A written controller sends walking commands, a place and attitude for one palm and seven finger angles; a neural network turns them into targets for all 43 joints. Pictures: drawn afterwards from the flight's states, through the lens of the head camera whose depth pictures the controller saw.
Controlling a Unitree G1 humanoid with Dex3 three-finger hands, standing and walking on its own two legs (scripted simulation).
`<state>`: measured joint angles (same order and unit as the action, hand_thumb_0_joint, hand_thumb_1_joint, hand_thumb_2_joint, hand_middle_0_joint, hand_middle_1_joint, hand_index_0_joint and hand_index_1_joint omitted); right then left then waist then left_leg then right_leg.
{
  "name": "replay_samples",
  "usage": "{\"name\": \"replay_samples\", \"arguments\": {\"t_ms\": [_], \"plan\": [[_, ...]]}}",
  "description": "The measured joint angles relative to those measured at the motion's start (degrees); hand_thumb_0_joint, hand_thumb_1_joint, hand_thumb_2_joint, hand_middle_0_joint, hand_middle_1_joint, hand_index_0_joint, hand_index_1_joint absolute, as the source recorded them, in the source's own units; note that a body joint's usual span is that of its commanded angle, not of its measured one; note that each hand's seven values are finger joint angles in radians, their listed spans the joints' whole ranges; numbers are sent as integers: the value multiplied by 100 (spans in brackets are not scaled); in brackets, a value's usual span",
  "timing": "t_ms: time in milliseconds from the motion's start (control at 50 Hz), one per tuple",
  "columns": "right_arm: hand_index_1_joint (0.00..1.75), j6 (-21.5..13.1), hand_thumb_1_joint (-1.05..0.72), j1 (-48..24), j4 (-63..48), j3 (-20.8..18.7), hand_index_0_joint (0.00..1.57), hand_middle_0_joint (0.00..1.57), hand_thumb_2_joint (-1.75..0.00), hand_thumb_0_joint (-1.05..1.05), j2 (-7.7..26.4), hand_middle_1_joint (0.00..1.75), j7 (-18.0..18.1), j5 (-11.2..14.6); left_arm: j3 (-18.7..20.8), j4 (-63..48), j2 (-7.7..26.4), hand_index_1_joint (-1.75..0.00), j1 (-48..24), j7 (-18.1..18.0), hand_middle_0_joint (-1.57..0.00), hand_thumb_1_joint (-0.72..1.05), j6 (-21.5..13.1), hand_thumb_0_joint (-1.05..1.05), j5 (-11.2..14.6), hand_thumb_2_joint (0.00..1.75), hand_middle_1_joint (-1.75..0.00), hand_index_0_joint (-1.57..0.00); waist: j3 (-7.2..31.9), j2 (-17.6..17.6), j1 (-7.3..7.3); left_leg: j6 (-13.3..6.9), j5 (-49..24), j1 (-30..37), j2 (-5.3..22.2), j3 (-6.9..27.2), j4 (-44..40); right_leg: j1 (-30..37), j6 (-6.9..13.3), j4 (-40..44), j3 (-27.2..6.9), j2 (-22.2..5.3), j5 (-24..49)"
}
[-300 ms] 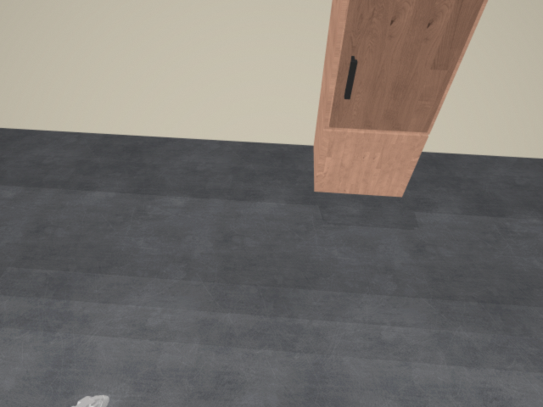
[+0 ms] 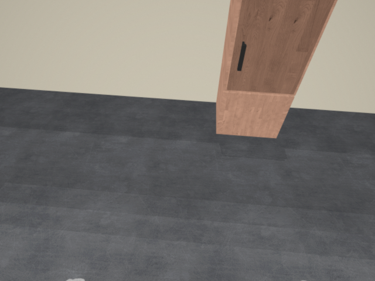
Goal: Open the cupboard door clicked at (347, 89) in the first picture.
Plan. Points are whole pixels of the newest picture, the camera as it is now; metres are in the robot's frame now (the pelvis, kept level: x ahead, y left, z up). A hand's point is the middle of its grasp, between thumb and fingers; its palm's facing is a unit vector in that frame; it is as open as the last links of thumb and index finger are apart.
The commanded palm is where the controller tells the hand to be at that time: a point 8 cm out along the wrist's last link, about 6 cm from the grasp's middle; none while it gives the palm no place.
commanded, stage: stand and wait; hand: left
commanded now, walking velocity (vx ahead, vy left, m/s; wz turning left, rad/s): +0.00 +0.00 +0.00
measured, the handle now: (241, 56) +1.25 -0.22 -0.11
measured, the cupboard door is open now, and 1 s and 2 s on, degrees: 0 0 0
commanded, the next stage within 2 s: look at it before walking up in 0.52 s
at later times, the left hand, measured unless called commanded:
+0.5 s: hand out of the picture +0.06 +0.25 -0.15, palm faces -0.03 -0.94 -0.34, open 7.4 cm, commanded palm none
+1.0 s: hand out of the picture +0.07 +0.24 -0.15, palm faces -0.03 -0.94 -0.33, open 7.4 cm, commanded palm none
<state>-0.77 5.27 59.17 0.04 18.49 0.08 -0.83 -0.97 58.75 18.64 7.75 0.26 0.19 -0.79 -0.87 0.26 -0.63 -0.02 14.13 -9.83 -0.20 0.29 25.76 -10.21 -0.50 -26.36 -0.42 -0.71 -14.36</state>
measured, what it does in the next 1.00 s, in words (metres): stands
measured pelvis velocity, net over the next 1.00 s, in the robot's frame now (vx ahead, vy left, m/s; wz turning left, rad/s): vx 0.00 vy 0.00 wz -0.01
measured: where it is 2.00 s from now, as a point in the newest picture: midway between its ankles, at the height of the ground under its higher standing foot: outside the picture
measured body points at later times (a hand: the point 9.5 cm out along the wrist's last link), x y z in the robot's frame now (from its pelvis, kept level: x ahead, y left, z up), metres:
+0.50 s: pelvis -0.01 +0.00 +0.00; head -0.01 +0.00 +0.45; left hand +0.06 +0.29 -0.13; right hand +0.06 -0.30 -0.13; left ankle +0.00 +0.12 -0.74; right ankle +0.00 -0.12 -0.74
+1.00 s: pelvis +0.00 +0.00 +0.00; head +0.00 +0.00 +0.45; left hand +0.07 +0.29 -0.13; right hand +0.08 -0.30 -0.13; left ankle +0.00 +0.12 -0.74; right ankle +0.00 -0.12 -0.74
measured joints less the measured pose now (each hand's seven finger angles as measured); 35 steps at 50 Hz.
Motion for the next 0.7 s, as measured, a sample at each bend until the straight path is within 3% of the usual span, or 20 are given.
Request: {"name": "replay_samples", "arguments": {"t_ms": [700], "plan": [[30, 7, -90, 174, 460, -12, 21, 21, -90, 1, 66, 30, -14, 32, 32, 315, 92, -30, 6, 2, -20, 90, -29, 1, 1, 90, -30, -20, -79, -12, 43, 39, -247, 67, 50, -4, -309, 72, 28, 335, -3, 48, 269]]}}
